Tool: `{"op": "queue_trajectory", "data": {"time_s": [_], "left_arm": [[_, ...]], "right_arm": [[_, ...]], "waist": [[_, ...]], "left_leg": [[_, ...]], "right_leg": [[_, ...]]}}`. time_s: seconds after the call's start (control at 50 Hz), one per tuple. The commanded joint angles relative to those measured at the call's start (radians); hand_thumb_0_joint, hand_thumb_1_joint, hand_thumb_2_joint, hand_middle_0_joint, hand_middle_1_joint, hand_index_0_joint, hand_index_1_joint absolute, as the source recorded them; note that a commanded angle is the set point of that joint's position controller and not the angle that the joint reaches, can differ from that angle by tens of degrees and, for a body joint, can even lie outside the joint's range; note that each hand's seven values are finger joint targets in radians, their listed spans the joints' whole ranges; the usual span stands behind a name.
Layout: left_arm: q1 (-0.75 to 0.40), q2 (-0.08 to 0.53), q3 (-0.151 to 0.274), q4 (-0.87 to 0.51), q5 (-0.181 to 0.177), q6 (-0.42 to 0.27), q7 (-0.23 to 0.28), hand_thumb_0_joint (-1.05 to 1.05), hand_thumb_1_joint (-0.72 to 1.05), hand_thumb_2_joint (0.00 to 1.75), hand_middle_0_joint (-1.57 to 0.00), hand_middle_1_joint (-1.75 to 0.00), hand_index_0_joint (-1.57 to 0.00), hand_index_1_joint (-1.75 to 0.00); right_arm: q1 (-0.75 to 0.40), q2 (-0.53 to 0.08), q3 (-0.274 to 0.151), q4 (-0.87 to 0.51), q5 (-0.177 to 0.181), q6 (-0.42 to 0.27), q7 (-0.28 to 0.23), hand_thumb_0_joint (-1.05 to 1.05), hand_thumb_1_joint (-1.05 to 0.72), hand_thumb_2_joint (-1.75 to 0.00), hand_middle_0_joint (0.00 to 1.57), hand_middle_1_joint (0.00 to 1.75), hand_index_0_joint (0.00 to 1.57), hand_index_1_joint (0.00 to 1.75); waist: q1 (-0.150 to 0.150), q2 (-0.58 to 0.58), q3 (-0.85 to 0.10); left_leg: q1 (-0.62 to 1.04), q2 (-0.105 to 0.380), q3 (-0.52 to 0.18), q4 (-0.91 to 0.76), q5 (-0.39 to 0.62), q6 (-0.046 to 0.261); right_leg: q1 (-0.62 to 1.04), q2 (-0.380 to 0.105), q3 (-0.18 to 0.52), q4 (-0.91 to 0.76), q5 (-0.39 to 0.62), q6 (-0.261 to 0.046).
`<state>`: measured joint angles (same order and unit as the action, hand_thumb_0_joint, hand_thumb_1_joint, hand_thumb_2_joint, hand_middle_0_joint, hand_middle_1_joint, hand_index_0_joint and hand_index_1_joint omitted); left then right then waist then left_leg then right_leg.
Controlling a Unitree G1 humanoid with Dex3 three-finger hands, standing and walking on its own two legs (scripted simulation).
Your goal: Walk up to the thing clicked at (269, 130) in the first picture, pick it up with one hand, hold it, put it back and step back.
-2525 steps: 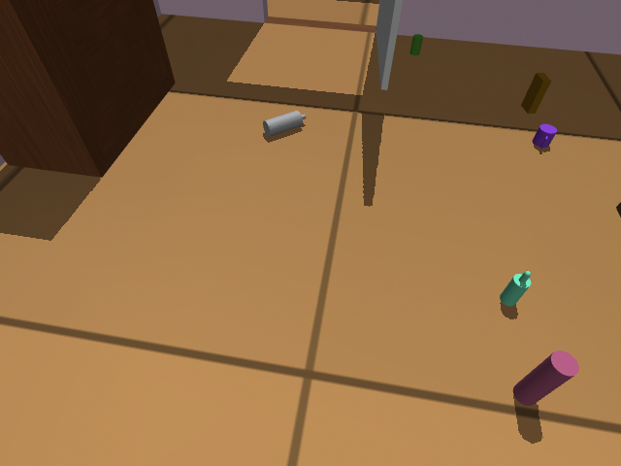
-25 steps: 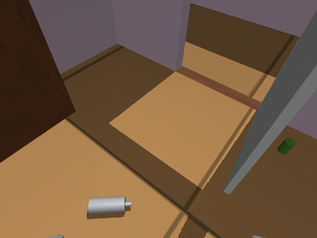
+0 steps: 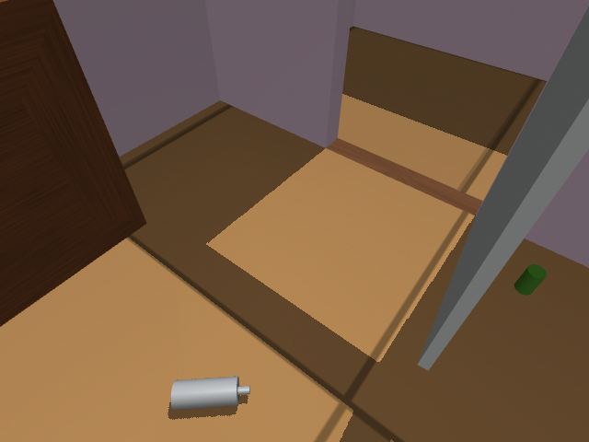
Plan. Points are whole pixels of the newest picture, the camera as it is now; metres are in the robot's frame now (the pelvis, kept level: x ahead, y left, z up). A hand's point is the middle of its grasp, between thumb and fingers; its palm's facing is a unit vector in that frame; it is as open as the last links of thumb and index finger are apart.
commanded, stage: stand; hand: left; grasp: from above
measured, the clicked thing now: (212, 392) +0.43 +0.26 -0.74
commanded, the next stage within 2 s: step back in 1.70 s
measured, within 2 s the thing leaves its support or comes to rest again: neither
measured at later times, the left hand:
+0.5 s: hand out of the picture +0.05 +0.23 -0.16, palm faces +0.00 -0.95 -0.32, open 7.4 cm
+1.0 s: hand out of the picture +0.09 +0.22 -0.16, palm faces +0.00 -0.95 -0.30, open 7.4 cm
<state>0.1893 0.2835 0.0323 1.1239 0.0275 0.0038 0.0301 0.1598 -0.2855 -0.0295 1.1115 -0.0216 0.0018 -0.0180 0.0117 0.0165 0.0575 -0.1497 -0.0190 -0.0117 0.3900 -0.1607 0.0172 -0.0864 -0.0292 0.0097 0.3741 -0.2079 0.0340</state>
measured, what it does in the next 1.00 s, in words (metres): stands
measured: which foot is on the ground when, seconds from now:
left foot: down 0.00-1.00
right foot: down 0.00-1.00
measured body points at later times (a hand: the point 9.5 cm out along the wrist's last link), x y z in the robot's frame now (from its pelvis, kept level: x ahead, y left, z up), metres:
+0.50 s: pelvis +0.01 -0.01 +0.00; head +0.01 -0.01 +0.45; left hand +0.05 +0.27 -0.14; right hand +0.06 -0.29 -0.14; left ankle +0.04 +0.11 -0.74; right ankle +0.00 -0.14 -0.74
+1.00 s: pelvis +0.02 -0.01 +0.00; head +0.03 -0.01 +0.45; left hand +0.09 +0.27 -0.14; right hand +0.08 -0.29 -0.14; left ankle +0.04 +0.11 -0.74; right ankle +0.00 -0.14 -0.74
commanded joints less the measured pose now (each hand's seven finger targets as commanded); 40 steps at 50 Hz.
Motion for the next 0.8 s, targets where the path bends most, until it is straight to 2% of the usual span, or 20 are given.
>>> {"op": "queue_trajectory", "data": {"time_s": [0.0,0.04,0.22,0.26,0.3,0.42,0.48,0.52,0.58,0.62,0.66,0.68,0.7,0.72,0.76,0.78], "left_arm": [[-0.032,0.19,0.034,-0.042,0.002,-0.02,0.011,0.0,0.9,0.9,-0.2,-0.3,-0.2,-0.3],[-0.033,0.197,0.035,-0.037,0.001,-0.018,0.007,0.0,0.9,0.9,-0.2,-0.3,-0.2,-0.3],[-0.044,0.2,0.03,-0.023,-0.002,-0.021,0.003,0.0,0.9,0.9,-0.2,-0.3,-0.2,-0.3],[-0.049,0.195,0.027,-0.019,-0.004,-0.024,0.003,0.0,0.9,0.9,-0.2,-0.3,-0.2,-0.3],[-0.055,0.21,0.03,-0.021,-0.003,-0.023,0.003,0.0,0.9,0.9,-0.2,-0.3,-0.2,-0.3],[-0.052,0.191,0.025,-0.014,-0.004,-0.019,0.0,0.0,0.9,0.9,-0.2,-0.3,-0.2,-0.3],[-0.054,0.193,0.026,-0.014,-0.005,-0.023,-0.001,0.0,0.9,0.9,-0.2,-0.3,-0.2,-0.3],[-0.068,0.2,0.028,-0.018,-0.006,-0.024,0.0,0.0,0.9,0.9,-0.2,-0.3,-0.2,-0.3],[-0.05,0.167,0.02,-0.009,-0.011,-0.022,-0.001,0.0,0.9,0.9,-0.2,-0.3,-0.2,-0.3],[-0.069,0.19,0.026,-0.016,-0.009,-0.024,0.001,0.0,0.9,0.9,-0.2,-0.3,-0.2,-0.3],[-0.06,0.167,0.021,-0.007,-0.01,-0.019,-0.001,0.0,0.9,0.9,-0.2,-0.3,-0.2,-0.3],[-0.053,0.152,0.017,-0.003,-0.011,-0.017,0.0,0.0,0.9,0.9,-0.2,-0.3,-0.2,-0.3],[-0.058,0.176,0.023,-0.011,-0.009,-0.018,-0.001,0.0,0.9,0.9,-0.2,-0.3,-0.2,-0.3],[-0.065,0.175,0.023,-0.01,-0.01,-0.017,-0.001,0.0,0.9,0.9,-0.2,-0.3,-0.2,-0.3],[-0.063,0.177,0.023,-0.014,-0.009,-0.021,0.0,0.0,0.9,0.9,-0.2,-0.3,-0.2,-0.3],[-0.067,0.184,0.026,-0.016,-0.011,-0.021,0.0,0.0,0.9,0.9,-0.2,-0.3,-0.2,-0.3]], "right_arm": [[-0.05,-0.194,-0.037,-0.05,-0.004,-0.018,-0.01,0.0,-0.9,-0.9,0.2,0.3,0.2,0.3],[-0.045,-0.199,-0.034,-0.043,-0.003,-0.018,-0.009,0.0,-0.9,-0.9,0.2,0.3,0.2,0.3],[-0.056,-0.203,-0.025,-0.033,0.0,-0.023,-0.007,0.0,-0.9,-0.9,0.2,0.3,0.2,0.3],[-0.054,-0.2,-0.023,-0.029,0.002,-0.024,-0.006,0.0,-0.9,-0.9,0.2,0.3,0.2,0.3],[-0.048,-0.204,-0.021,-0.024,0.001,-0.02,-0.006,0.0,-0.9,-0.9,0.2,0.3,0.2,0.3],[-0.052,-0.198,-0.012,-0.02,0.004,-0.019,-0.005,0.0,-0.9,-0.9,0.2,0.3,0.2,0.3],[-0.064,-0.206,-0.014,-0.022,0.004,-0.023,-0.005,0.0,-0.9,-0.9,0.2,0.3,0.2,0.3],[-0.048,-0.197,-0.011,-0.014,0.003,-0.023,-0.005,0.0,-0.9,-0.9,0.2,0.3,0.2,0.3],[-0.051,-0.18,-0.006,-0.008,0.007,-0.022,-0.006,0.0,-0.9,-0.9,0.2,0.3,0.2,0.3],[-0.042,-0.185,-0.006,-0.01,0.006,-0.024,-0.006,0.0,-0.9,-0.9,0.2,0.3,0.2,0.3],[-0.048,-0.174,-0.002,-0.005,0.007,-0.023,-0.008,0.0,-0.9,-0.9,0.2,0.3,0.2,0.3],[-0.049,-0.162,0.0,-0.001,0.009,-0.021,-0.008,0.0,-0.9,-0.9,0.2,0.3,0.2,0.3],[-0.047,-0.187,-0.005,-0.006,0.006,-0.022,-0.009,0.0,-0.9,-0.9,0.2,0.3,0.2,0.3],[-0.049,-0.181,-0.004,-0.004,0.007,-0.022,-0.009,0.0,-0.9,-0.9,0.2,0.3,0.2,0.3],[-0.051,-0.192,-0.008,-0.008,0.007,-0.025,-0.008,0.0,-0.9,-0.9,0.2,0.3,0.2,0.3],[-0.049,-0.19,-0.008,-0.005,0.006,-0.026,-0.01,0.0,-0.9,-0.9,0.2,0.3,0.2,0.3]], "waist": [[-0.002,-0.008,0.001],[-0.001,0.006,0.018],[-0.006,-0.005,-0.011],[-0.009,-0.027,-0.027],[-0.012,-0.022,-0.011],[-0.011,-0.009,-0.01],[-0.01,-0.03,-0.038],[-0.016,-0.026,-0.024],[-0.009,-0.014,-0.059],[-0.016,-0.026,-0.055],[-0.014,-0.013,-0.046],[-0.01,-0.014,-0.049],[-0.012,-0.019,-0.042],[-0.014,-0.014,-0.038],[-0.013,-0.016,-0.062],[-0.013,-0.021,-0.058]], "left_leg": [[-0.001,0.114,-0.122,-0.113,-0.103,0.013],[-0.023,0.114,-0.129,-0.133,-0.133,0.009],[0.008,0.12,-0.117,-0.121,-0.071,0.014],[0.037,0.121,-0.109,-0.104,-0.02,0.015],[0.022,0.117,-0.105,-0.111,-0.046,0.012],[0.001,0.121,-0.11,-0.123,-0.064,0.011],[0.047,0.125,-0.101,-0.099,0.023,0.015],[0.038,0.123,-0.098,-0.102,0.031,0.011],[0.065,0.127,-0.089,-0.086,0.113,0.016],[0.057,0.127,-0.084,-0.089,0.133,0.012],[0.057,0.123,-0.083,-0.094,0.106,0.011],[0.066,0.126,-0.086,-0.096,0.128,0.011],[0.055,0.125,-0.082,-0.097,0.103,0.01],[0.057,0.125,-0.082,-0.101,0.104,0.008],[0.076,0.132,-0.081,-0.086,0.18,0.009],[0.073,0.13,-0.079,-0.089,0.17,0.008]], "right_leg": [[-0.058,-0.073,0.073,-0.096,-0.021,-0.04],[-0.06,-0.067,0.069,-0.091,-0.032,-0.041],[-0.056,-0.077,0.079,-0.099,0.012,-0.046],[-0.054,-0.082,0.083,-0.104,0.027,-0.046],[-0.062,-0.078,0.082,-0.112,0.014,-0.043],[-0.05,-0.075,0.078,-0.107,0.012,-0.045],[-0.048,-0.084,0.083,-0.109,0.06,-0.045],[-0.048,-0.083,0.085,-0.109,0.062,-0.044],[-0.019,-0.084,0.079,-0.102,0.131,-0.044],[-0.007,-0.087,0.083,-0.101,0.155,-0.043],[-0.019,-0.08,0.077,-0.104,0.132,-0.042],[-0.019,-0.078,0.073,-0.1,0.132,-0.044],[-0.022,-0.08,0.079,-0.107,0.126,-0.041],[-0.025,-0.078,0.077,-0.104,0.124,-0.044],[-0.01,-0.083,0.075,-0.095,0.173,-0.041],[-0.012,-0.081,0.077,-0.099,0.166,-0.039]]}}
